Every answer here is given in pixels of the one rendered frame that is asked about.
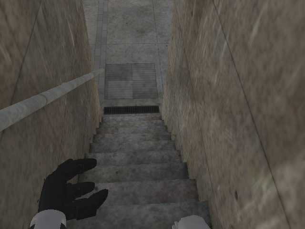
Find stairs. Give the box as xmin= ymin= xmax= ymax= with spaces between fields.
xmin=66 ymin=115 xmax=213 ymax=229

